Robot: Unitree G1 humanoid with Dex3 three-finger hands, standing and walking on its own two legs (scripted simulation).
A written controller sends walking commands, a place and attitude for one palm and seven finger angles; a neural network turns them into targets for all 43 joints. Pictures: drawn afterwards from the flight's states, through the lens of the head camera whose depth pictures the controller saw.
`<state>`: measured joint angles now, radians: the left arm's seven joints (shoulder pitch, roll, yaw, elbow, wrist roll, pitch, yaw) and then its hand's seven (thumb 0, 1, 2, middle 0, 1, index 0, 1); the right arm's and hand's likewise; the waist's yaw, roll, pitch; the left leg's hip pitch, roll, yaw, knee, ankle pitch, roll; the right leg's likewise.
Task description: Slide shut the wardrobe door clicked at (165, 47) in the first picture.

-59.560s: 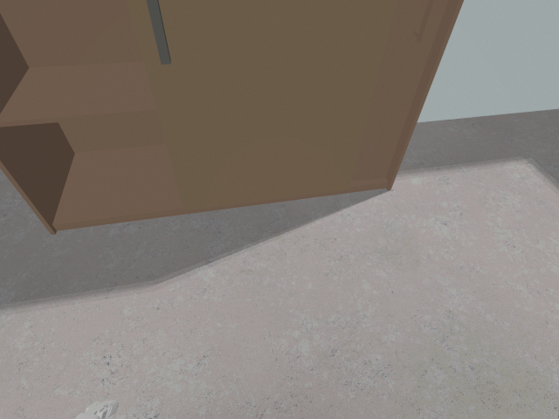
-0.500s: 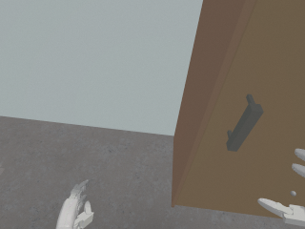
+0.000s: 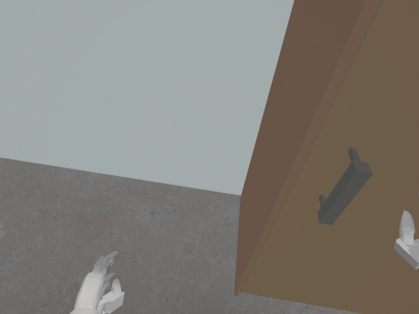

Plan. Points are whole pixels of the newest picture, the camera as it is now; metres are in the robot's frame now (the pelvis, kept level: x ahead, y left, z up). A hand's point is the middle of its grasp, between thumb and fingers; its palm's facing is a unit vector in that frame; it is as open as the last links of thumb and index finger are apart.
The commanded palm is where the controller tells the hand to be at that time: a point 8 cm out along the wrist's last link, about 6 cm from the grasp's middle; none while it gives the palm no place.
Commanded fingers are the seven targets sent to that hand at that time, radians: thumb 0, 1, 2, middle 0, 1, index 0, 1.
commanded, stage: draw the hand back to the body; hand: right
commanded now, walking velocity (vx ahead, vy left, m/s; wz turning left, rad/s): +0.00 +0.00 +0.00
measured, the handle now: (338, 187) +0.35 -0.27 +0.08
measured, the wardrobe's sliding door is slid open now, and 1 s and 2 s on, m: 0.00 0.00 0.00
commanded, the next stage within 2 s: step back with the hand held close in 0.30 s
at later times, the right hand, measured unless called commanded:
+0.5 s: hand (397, 246) +0.18 -0.25 +0.16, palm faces +0.49 +0.77 -0.40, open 7.4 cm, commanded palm +0.12 -0.28 +0.17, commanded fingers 0.00 -0.90 -0.90 0.20 0.30 0.20 0.30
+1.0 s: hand out of the picture +0.13 -0.30 +0.15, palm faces +0.49 +0.74 -0.45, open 7.4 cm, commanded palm +0.07 -0.32 +0.17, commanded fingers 0.00 -0.90 -0.90 0.20 0.30 0.20 0.30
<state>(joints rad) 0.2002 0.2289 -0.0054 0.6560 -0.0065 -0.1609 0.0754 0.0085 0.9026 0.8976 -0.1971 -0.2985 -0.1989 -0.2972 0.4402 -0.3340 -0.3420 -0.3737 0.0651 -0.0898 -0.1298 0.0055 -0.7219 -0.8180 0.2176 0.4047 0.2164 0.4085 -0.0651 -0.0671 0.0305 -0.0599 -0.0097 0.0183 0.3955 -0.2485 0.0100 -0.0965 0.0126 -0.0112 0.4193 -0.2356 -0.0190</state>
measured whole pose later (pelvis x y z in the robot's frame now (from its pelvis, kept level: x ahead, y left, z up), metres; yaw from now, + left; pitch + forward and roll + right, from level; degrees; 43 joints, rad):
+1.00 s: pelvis -0.07 -0.02 -0.02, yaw +1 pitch +1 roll +1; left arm 0.20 0.20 -0.02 0.55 -0.01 -0.07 0.07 0.01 0.90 0.90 -0.20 -0.30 -0.20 -0.30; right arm 0.49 -0.37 -0.43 -0.46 0.02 -0.13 -0.17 0.01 -0.89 -0.90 0.21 0.30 0.21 0.31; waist -0.03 -0.02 -0.01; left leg -0.31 -0.01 0.00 0.62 -0.35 -0.02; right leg -0.43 0.02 -0.04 0.63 -0.21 -0.06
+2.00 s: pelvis -0.33 -0.08 -0.01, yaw +0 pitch -1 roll +1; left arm 0.25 0.17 -0.02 0.61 0.00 -0.11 0.07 0.01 0.90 0.90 -0.20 -0.30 -0.20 -0.30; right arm 0.57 -0.41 -0.39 -0.56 0.04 -0.10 -0.18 0.02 -0.89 -0.90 0.21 0.30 0.21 0.31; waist 0.03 0.05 -0.03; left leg -0.27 -0.02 0.02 0.69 -0.43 0.00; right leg -0.30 0.01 -0.07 0.46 -0.15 -0.06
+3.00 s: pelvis -0.35 -0.12 -0.01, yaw -1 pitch +0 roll +1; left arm 0.20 0.21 0.00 0.60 -0.02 -0.07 0.07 0.01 0.90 0.90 -0.20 -0.30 -0.20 -0.30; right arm 0.55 -0.40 -0.43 -0.51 0.04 -0.13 -0.18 0.01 -0.89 -0.90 0.22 0.30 0.21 0.31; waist 0.00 -0.01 0.02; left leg -0.26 0.00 0.10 0.50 -0.24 0.03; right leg -0.21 -0.05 -0.06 0.54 -0.33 0.01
